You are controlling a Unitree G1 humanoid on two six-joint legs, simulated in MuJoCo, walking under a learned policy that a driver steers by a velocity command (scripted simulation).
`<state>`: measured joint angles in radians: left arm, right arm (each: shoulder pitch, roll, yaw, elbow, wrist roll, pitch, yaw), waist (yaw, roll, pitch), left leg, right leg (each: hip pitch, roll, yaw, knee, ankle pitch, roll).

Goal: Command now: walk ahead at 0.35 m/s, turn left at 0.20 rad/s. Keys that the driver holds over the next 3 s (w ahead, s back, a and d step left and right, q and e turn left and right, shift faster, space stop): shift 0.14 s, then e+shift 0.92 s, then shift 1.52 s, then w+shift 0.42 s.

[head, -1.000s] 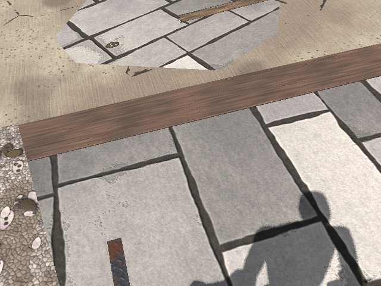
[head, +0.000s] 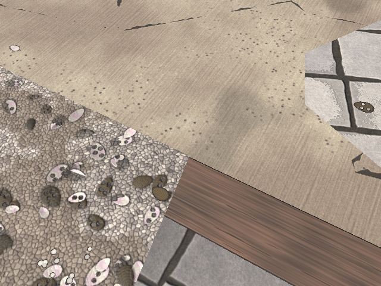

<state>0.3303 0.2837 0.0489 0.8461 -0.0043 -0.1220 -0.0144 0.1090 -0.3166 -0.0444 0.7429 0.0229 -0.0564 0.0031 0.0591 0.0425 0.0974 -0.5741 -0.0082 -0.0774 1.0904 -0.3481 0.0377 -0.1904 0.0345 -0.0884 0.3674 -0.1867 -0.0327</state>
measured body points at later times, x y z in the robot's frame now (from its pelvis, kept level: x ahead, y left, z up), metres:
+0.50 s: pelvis +0.18 +0.01 +0.00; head +0.21 +0.01 +0.45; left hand +0.34 +0.24 -0.12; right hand +0.29 -0.31 -0.07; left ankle +0.26 +0.11 -0.74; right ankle +0.17 -0.12 -0.71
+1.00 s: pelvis +0.22 -0.05 +0.00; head +0.24 -0.07 +0.45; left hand +0.52 +0.07 -0.07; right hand +0.13 -0.36 -0.10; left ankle +0.30 +0.07 -0.71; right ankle +0.16 -0.13 -0.74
